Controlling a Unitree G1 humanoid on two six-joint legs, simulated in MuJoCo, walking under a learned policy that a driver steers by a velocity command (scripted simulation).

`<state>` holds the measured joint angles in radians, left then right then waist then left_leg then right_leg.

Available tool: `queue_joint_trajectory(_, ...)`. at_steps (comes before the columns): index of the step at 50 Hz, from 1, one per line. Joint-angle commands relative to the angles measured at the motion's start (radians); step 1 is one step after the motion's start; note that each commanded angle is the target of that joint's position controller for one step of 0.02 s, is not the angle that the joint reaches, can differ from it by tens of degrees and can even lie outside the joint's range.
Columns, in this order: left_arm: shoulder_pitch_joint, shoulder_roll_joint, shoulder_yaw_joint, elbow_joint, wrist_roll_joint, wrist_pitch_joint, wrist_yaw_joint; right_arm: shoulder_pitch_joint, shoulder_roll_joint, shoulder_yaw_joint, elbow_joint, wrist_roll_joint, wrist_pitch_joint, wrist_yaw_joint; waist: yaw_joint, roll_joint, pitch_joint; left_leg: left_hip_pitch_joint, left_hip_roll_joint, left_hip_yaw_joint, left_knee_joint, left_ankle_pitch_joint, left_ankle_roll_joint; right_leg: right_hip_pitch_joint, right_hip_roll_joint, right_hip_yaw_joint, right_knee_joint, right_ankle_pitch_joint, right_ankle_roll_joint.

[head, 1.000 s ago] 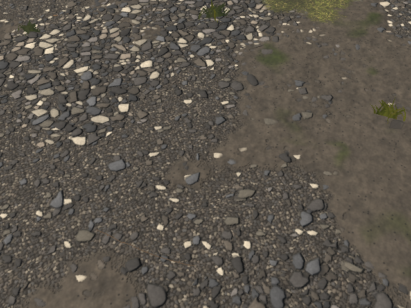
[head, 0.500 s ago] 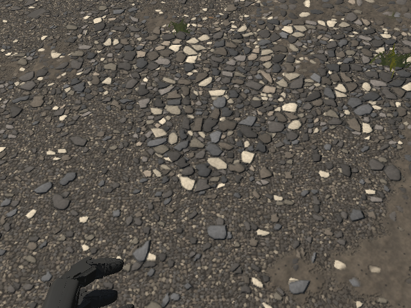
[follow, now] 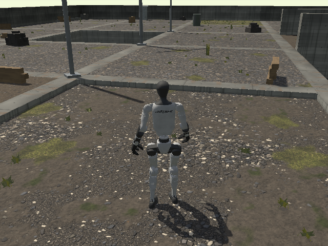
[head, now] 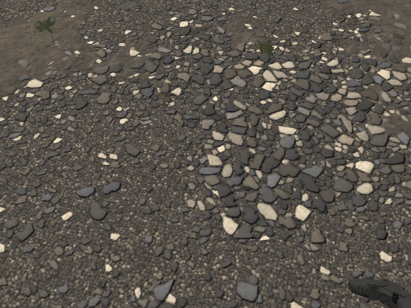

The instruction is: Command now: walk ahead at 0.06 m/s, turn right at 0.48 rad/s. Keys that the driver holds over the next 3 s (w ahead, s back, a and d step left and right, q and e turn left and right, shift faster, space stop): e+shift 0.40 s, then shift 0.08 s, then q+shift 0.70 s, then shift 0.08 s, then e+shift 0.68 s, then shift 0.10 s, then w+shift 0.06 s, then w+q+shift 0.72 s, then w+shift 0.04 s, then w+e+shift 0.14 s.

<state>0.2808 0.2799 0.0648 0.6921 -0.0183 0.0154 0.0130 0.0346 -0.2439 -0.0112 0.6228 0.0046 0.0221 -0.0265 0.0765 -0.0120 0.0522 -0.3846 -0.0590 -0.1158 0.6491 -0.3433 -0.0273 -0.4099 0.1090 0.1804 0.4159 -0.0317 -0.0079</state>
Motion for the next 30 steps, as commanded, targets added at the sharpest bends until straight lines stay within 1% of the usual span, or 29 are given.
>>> queue_joint_trajectory(1,-0.076,0.148,0.05,-0.101,-0.018,-0.002,0.018,0.173,-0.153,-0.066,-0.01,-0.003,-0.003,0.0,-0.13,-0.145,-0.154,0.315,0.038,0.01,-0.237,0.11,0.071,-0.068,-0.148,0.305,-0.116,-0.448,-0.091)
queue_joint_trajectory(2,-0.061,0.104,0.041,-0.115,-0.02,-0.003,0.018,0.217,-0.223,-0.082,-0.011,-0.038,-0.003,-0.005,-0.134,0.009,-0.189,0.435,0.258,-0.171,-0.286,0.048,0.168,-0.23,-0.073,0.188,0.087,-0.576,-0.028)
queue_joint_trajectory(3,-0.079,0.086,0.043,-0.15,-0.024,-0.017,0.016,0.176,-0.255,-0.095,-0.009,-0.078,-0.006,0.003,-0.114,0.285,-0.164,0.325,0.48,-0.42,-0.393,0.127,0.292,-0.34,0.037,-0.024,0.397,-0.576,0.008)
queue_joint_trajectory(4,-0.051,0.176,0.069,-0.128,-0.008,-0.02,0.016,0.1,-0.188,-0.078,-0.034,-0.08,-0.021,-0.002,-0.078,0.207,-0.133,0.242,0.483,-0.369,-0.394,0.182,0.306,-0.322,-0.061,-0.026,0.596,-0.508,0.048)
queue_joint_trajectory(5,0.005,0.197,0.082,-0.092,-0.01,-0.005,0.019,0.008,-0.124,-0.061,-0.054,-0.062,-0.03,-0.008,-0.034,0.157,-0.107,0.192,0.397,-0.245,-0.377,0.206,0.249,-0.291,-0.067,-0.045,0.679,-0.444,0.059)
queue_joint_trajectory(6,0.056,0.178,0.081,-0.059,-0.003,0.015,0.029,-0.042,-0.094,-0.053,-0.067,-0.04,-0.037,-0.011,-0.014,0.135,-0.1,0.186,0.332,-0.152,-0.363,0.239,0.209,-0.287,-0.071,-0.062,0.761,-0.392,0.074)
queue_joint_trajectory(7,0.077,0.157,0.076,-0.051,0.003,0.029,0.031,-0.056,-0.086,-0.049,-0.067,-0.026,-0.04,-0.012,-0.015,0.133,-0.083,0.172,0.316,-0.091,-0.357,0.308,0.206,-0.299,-0.082,-0.077,0.855,-0.356,0.092)
queue_joint_trajectory(8,0.072,0.141,0.071,-0.059,0.004,0.035,0.029,-0.048,-0.09,-0.047,-0.064,-0.026,-0.04,-0.016,-0.018,0.126,-0.075,0.156,0.303,-0.032,-0.355,0.375,0.213,-0.297,-0.099,-0.102,0.916,-0.329,0.109)
queue_joint_trajectory(9,0.043,0.129,0.065,-0.078,-0.001,0.036,0.027,-0.028,-0.093,-0.048,-0.058,-0.029,-0.038,-0.02,-0.032,0.122,-0.072,0.167,0.292,0.011,-0.355,0.399,0.223,-0.31,-0.116,-0.125,0.916,-0.296,0.123)
queue_joint_trajectory(10,0.002,0.113,0.056,-0.1,-0.007,0.034,0.022,0.003,-0.099,-0.051,-0.047,-0.03,-0.033,-0.025,-0.052,0.122,-0.07,0.213,0.289,0.034,-0.349,0.41,0.231,-0.34,-0.137,-0.137,0.858,-0.266,0.136)
queue_joint_trajectory(11,-0.044,0.1,0.047,-0.122,-0.009,0.032,0.016,0.042,-0.108,-0.056,-0.035,-0.029,-0.027,-0.03,-0.081,0.121,-0.072,0.27,0.297,0.045,-0.341,0.429,0.24,-0.365,-0.154,-0.146,0.788,-0.246,0.147)
queue_joint_trajectory(12,-0.08,0.087,0.038,-0.143,-0.007,0.03,0.007,0.074,-0.123,-0.063,-0.023,-0.029,-0.02,-0.033,-0.103,0.124,-0.082,0.316,0.31,0.053,-0.332,0.451,0.247,-0.367,-0.169,-0.154,0.722,-0.241,0.155)
queue_joint_trajectory(13,-0.101,0.073,0.03,-0.159,-0.005,0.028,-0.003,0.094,-0.143,-0.071,-0.014,-0.028,-0.015,-0.034,-0.115,0.133,-0.095,0.341,0.325,0.064,-0.324,0.472,0.253,-0.347,-0.182,-0.162,0.663,-0.25,0.155)
queue_joint_trajectory(15,-0.123,0.06,0.019,-0.182,-0.003,0.026,-0.024,0.103,-0.184,-0.089,-0.006,-0.026,-0.01,-0.028,-0.124,0.151,-0.113,0.341,0.356,0.095,-0.31,0.508,0.259,-0.274,-0.197,-0.188,0.559,-0.279,0.139)
queue_joint_trajectory(16,-0.126,0.064,0.019,-0.187,-0.003,0.026,-0.031,0.1,-0.202,-0.097,-0.005,-0.023,-0.009,-0.023,-0.122,0.156,-0.118,0.326,0.368,0.114,-0.305,0.527,0.256,-0.227,-0.196,-0.206,0.511,-0.287,0.126)
queue_joint_trajectory(18,-0.119,0.088,0.027,-0.188,-0.005,0.031,-0.039,0.092,-0.223,-0.11,0.002,-0.011,-0.013,-0.012,-0.113,0.172,-0.122,0.304,0.385,0.149,-0.285,0.559,0.239,-0.141,-0.179,-0.247,0.423,-0.298,0.096)
queue_joint_trajectory(20,-0.12,0.102,0.037,-0.193,-0.007,0.045,-0.045,0.091,-0.228,-0.119,0.01,0.01,-0.024,0.0,-0.102,0.187,-0.123,0.315,0.407,0.168,-0.245,0.564,0.209,-0.08,-0.168,-0.262,0.321,-0.299,0.059)
queue_joint_trajectory(21,-0.114,0.101,0.041,-0.192,-0.007,0.05,-0.047,0.095,-0.225,-0.121,0.017,0.023,-0.03,0.004,-0.092,0.183,-0.128,0.304,0.404,0.176,-0.206,0.56,0.188,-0.021,-0.152,-0.267,0.235,-0.279,0.035)
queue_joint_trajectory(22,-0.074,0.102,0.048,-0.178,-0.004,0.051,-0.044,0.092,-0.214,-0.119,0.028,0.036,-0.034,0.007,-0.06,0.165,-0.138,0.268,0.382,0.21,-0.133,0.538,0.149,0.084,-0.123,-0.274,0.102,-0.189,0.002)
queue_joint_trajectory(23,-0.01,0.144,0.066,-0.153,0.004,0.047,-0.03,0.151,-0.175,-0.109,0.057,0.035,-0.041,0.015,-0.039,0.07,-0.169,0.169,0.323,0.272,0.004,0.46,0.081,0.267,-0.108,-0.231,-0.018,0.011,-0.041)
queue_joint_trajectory(24,0.057,0.281,0.099,-0.161,0.012,0.039,-0.008,0.147,-0.123,-0.088,0.016,-0.015,-0.048,0.021,-0.036,-0.216,-0.222,-0.157,0.215,0.332,0.326,-0.013,-0.016,0.548,-0.357,0.097,0.015,0.523,-0.143)
queue_joint_trajectory(25,-0.001,0.3,0.088,-0.185,0.042,0.021,-0.006,0.107,-0.116,-0.076,-0.016,-0.033,-0.051,0.02,-0.033,-0.337,-0.315,-0.344,0.112,0.211,0.561,-0.361,-0.064,0.545,-0.574,0.301,0.024,0.691,-0.372)
queue_joint_trajectory(26,0.013,0.206,0.059,-0.179,0.048,0.005,-0.014,0.049,-0.181,-0.094,0.004,-0.005,-0.043,0.017,0.032,-0.165,-0.337,-0.319,0.141,0.116,0.641,-0.326,-0.052,0.494,-0.525,0.182,0.004,0.616,-0.363)
queue_joint_trajectory(27,-0.038,0.147,0.036,-0.154,0.044,-0.007,-0.014,0.057,-0.159,-0.088,0.018,0.017,-0.033,0.014,-0.012,-0.134,-0.283,-0.311,0.159,0.096,0.603,-0.266,-0.029,0.444,-0.452,0.077,0.012,0.481,-0.292)
queue_joint_trajectory(28,-0.108,0.104,0.022,-0.147,0.03,-0.011,-0.011,0.09,-0.136,-0.082,0.049,0.015,-0.022,0.005,-0.049,-0.092,-0.244,-0.292,0.174,0.09,0.525,-0.201,-0.027,0.397,-0.39,0.005,0.006,0.367,-0.229)
queue_joint_trajectory(29,-0.161,0.059,0.004,-0.138,0.024,-0.015,-0.009,0.123,-0.134,-0.081,0.073,0.002,-0.01,0.0,-0.076,-0.105,-0.219,-0.219,0.172,0.093,0.482,-0.126,-0.037,0.319,-0.365,-0.057,-0.007,0.349,-0.204)
queue_joint_trajectory(30,-0.185,0.05,-0.004,-0.126,0.035,-0.02,-0.005,0.168,-0.129,-0.08,0.096,0.003,0.0,0.002,-0.099,-0.115,-0.203,-0.126,0.153,0.098,0.461,-0.069,-0.046,0.237,-0.346,-0.114,-0.025,0.353,-0.198)
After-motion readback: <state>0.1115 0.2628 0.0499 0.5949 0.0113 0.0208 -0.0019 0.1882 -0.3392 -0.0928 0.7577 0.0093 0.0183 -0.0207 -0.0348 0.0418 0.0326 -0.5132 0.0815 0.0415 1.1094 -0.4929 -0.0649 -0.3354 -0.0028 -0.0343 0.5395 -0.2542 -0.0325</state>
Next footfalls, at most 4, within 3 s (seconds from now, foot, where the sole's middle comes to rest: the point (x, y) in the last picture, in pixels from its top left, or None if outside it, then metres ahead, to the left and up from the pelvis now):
0.02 left None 0.08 0.11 -0.77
0.46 right None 0.02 -0.16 -0.77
0.98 left None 0.08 0.08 -0.77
1.50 right None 0.11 -0.15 -0.77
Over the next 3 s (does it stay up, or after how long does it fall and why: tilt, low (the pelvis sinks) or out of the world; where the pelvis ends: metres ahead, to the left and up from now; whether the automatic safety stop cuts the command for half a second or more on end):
stays up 0.57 -0.06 0.00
